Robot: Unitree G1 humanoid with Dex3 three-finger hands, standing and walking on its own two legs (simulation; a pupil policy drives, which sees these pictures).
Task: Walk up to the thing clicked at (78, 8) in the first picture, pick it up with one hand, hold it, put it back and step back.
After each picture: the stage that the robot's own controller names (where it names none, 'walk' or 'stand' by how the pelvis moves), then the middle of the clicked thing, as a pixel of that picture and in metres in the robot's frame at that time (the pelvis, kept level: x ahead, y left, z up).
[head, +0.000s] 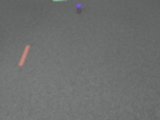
stand; (78, 9) +2.02 +0.09 -0.72
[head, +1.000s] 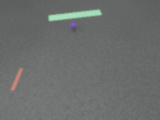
walk; (73, 27) +1.88 +0.27 -0.70
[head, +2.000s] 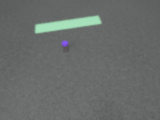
walk; (65, 46) +1.25 +0.31 -0.72
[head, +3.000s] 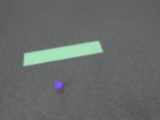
walk; (59, 88) +0.74 +0.28 -0.72
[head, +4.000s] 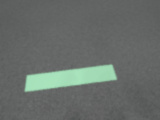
walk; out of the picture +0.41 +0.20 -0.71
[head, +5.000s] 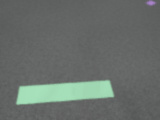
stand; out of the picture +0.32 +0.16 -0.72
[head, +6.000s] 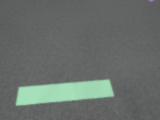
stand; out of the picture +0.30 +0.17 -0.72
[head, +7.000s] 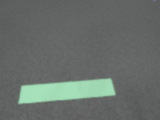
stand; out of the picture +0.31 +0.18 -0.73
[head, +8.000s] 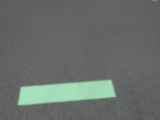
stand; out of the picture +0.29 +0.18 -0.73
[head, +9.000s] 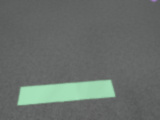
go down; out of the picture +0.30 +0.18 -0.73
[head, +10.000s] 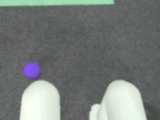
go down; (33, 72) +0.38 +0.19 -0.35
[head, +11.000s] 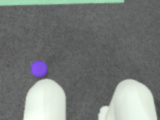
go down; (40, 71) +0.39 +0.18 -0.31
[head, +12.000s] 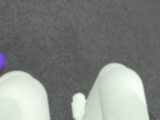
close in; out of the picture +0.39 +0.21 -0.23
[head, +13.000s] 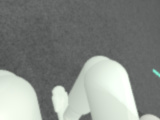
close; out of the picture +0.39 +0.23 -0.22
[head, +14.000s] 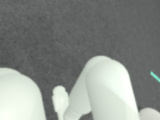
lift; out of the picture +0.39 +0.23 -0.22
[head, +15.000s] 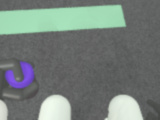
lift; (24, 82) +0.32 +0.20 -0.03
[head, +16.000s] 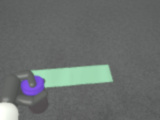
hold; (35, 95) +0.31 +0.17 -0.01
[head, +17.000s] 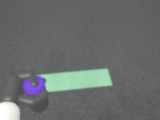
hold; (36, 94) +0.32 +0.17 -0.01
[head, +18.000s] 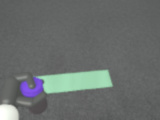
crouch; (35, 96) +0.31 +0.18 -0.01
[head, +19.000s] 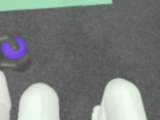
lower; (17, 55) +0.42 +0.20 -0.11
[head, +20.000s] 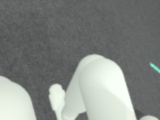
lower; out of the picture +0.42 +0.26 -0.22
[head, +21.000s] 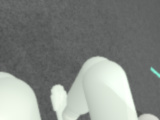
lower; out of the picture +0.41 +0.26 -0.23
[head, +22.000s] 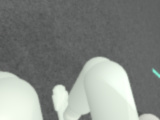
lower; out of the picture +0.41 +0.25 -0.23
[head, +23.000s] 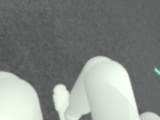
lower; out of the picture +0.40 +0.25 -0.23
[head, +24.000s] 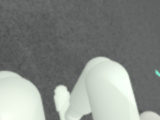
loosen; out of the picture +0.39 +0.23 -0.23
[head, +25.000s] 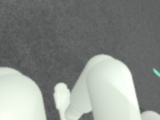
withdraw; out of the picture +0.39 +0.23 -0.23
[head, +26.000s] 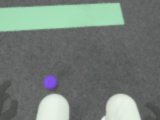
walk; (51, 83) +0.39 +0.17 -0.44
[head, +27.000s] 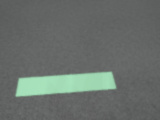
stand; out of the picture +0.33 +0.16 -0.66
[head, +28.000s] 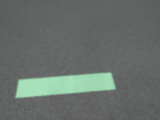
stand; out of the picture +0.33 +0.17 -0.67
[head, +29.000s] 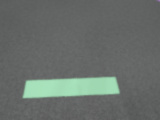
stand; out of the picture +0.34 +0.16 -0.71
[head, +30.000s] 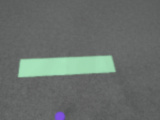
walk; (60, 118) +0.37 +0.12 -0.70
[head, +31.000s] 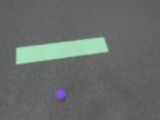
walk; (61, 96) +0.51 +0.15 -0.70
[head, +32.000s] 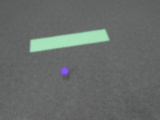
walk; (65, 74) +0.81 +0.24 -0.70
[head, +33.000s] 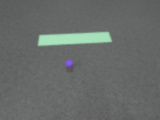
stand; (69, 66) +0.99 +0.17 -0.71
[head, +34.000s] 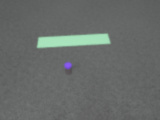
stand; (68, 68) +0.98 +0.17 -0.72
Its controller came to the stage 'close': yes
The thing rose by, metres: 0.71
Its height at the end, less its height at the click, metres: +0.00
